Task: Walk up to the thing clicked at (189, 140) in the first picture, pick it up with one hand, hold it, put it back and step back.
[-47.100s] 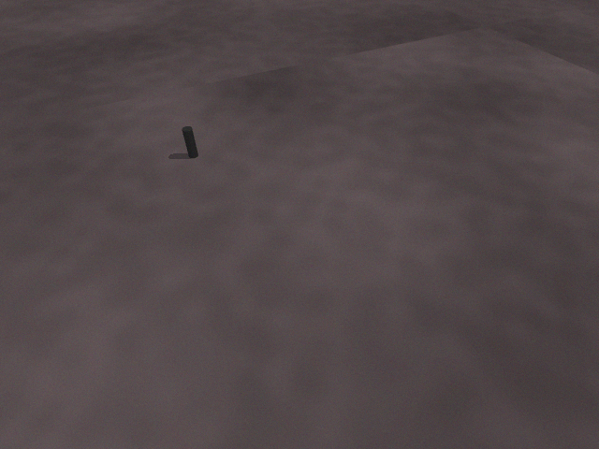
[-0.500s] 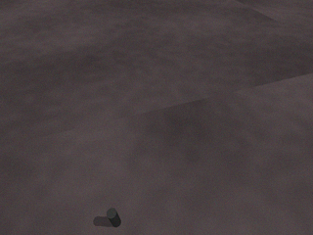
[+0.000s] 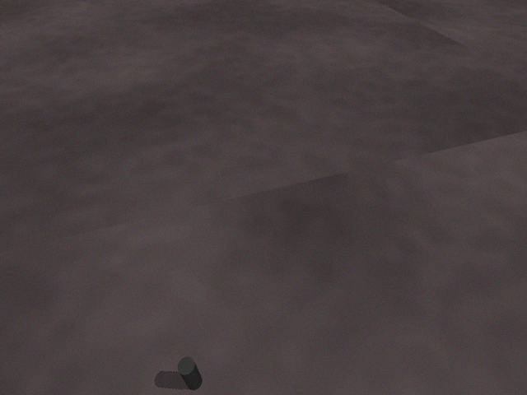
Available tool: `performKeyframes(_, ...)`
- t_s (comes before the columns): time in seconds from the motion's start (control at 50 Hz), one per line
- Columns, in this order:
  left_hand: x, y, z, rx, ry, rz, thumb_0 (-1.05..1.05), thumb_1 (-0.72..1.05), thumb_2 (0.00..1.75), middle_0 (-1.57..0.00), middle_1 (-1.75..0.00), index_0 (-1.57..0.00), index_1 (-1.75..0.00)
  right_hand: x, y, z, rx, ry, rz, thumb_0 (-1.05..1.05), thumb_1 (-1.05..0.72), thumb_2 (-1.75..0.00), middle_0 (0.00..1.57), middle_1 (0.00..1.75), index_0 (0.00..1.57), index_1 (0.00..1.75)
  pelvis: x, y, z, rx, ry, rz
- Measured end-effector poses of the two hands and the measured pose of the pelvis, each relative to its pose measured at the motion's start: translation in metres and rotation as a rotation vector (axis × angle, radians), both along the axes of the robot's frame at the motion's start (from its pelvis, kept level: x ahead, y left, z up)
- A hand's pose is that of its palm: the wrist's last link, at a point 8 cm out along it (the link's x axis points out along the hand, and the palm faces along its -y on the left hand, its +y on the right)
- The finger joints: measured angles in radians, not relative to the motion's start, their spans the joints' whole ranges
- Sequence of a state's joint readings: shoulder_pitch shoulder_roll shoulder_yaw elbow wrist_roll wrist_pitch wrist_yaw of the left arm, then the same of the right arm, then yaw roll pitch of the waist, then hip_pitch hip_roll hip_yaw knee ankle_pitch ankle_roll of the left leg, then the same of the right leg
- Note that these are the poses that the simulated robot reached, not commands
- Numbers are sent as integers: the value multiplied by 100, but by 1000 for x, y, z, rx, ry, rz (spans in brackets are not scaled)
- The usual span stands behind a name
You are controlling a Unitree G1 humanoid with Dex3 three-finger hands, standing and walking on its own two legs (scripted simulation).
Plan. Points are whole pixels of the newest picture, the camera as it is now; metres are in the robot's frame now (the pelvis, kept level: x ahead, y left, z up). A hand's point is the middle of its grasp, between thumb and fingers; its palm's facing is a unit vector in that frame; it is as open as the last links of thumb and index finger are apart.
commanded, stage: stand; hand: left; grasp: from the side
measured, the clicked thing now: (190, 374) +0.38 +0.24 -0.69
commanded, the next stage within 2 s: step back in 0.18 s
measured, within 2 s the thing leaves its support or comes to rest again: neither
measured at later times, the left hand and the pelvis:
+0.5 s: hand out of the picture +0.04 +0.27 -0.17, palm faces -0.01 -0.91 -0.41, open 7.3 cm; pelvis -0.06 -0.01 -0.03, yaw +1 degrees
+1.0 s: hand out of the picture -0.07 +0.29 -0.18, palm faces +0.08 -0.91 -0.40, open 7.3 cm; pelvis -0.16 +0.01 -0.03, yaw +5 degrees
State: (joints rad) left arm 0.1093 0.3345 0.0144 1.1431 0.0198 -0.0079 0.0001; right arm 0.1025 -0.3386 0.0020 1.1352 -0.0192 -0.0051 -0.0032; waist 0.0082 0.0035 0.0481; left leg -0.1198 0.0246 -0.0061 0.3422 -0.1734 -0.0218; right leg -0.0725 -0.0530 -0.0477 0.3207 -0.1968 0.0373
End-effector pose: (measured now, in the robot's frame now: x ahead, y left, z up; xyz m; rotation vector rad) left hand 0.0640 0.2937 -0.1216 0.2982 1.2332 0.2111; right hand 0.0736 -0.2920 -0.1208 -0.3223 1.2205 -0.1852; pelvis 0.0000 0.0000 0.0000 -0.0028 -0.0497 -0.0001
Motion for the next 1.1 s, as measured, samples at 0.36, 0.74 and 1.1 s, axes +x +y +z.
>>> performKeyframes(0.36,-21,17,-7,46,19,19,1,91,90,-21,-30,-21,-30,-19,-16,-9,-12,26,-24,1,-91,-90,21,30,20,30,-34,-2,-12,-5,19,12)
performKeyframes(0.74,-110,-1,-3,98,18,47,1,90,90,-21,-30,-21,-30,-54,-37,-31,6,-24,54,0,-91,-90,21,30,20,30,-102,-22,-28,29,29,45)
performKeyframes(1.1,-161,40,-12,52,-53,75,1,91,90,-21,-30,-21,-29,-155,4,2,-81,65,94,1,-91,-90,21,30,20,30,-172,12,-16,-18,55,78)
